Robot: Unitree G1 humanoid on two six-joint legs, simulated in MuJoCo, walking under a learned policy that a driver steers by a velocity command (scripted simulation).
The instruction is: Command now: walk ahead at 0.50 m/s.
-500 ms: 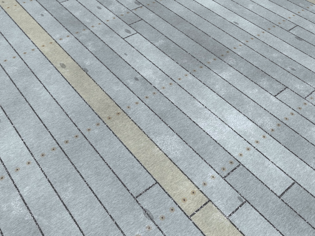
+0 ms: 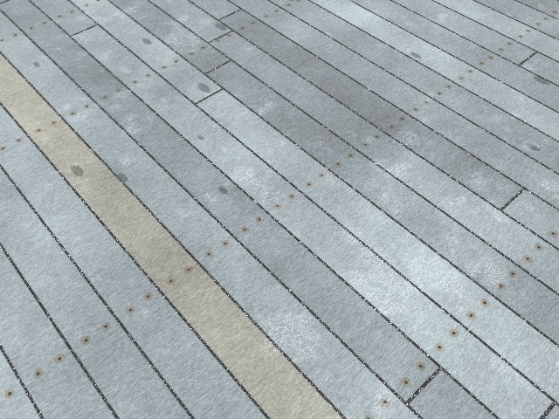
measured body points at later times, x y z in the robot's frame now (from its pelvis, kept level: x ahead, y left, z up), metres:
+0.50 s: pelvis +0.28 +0.03 +0.00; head +0.31 +0.04 +0.44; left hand +0.20 +0.27 -0.15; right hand +0.46 -0.19 -0.11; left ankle +0.39 +0.11 -0.73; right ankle +0.09 -0.06 -0.71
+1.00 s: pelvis +0.54 +0.02 +0.00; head +0.58 +0.02 +0.45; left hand +0.74 +0.24 -0.11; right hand +0.46 -0.21 -0.14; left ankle +0.39 +0.11 -0.73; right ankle +0.68 -0.07 -0.71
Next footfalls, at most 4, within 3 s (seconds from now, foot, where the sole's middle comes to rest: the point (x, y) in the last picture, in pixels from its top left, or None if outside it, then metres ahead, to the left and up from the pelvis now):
0.48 left None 0.43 0.12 -0.76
1.02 right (316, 310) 0.73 -0.07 -0.76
1.54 left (245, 244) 0.94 0.12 -0.76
1.88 right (325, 254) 0.90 -0.11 -0.76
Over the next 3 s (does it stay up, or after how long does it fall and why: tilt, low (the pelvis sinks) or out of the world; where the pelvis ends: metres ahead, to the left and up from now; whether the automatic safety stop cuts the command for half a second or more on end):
stays up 1.30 -0.02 0.02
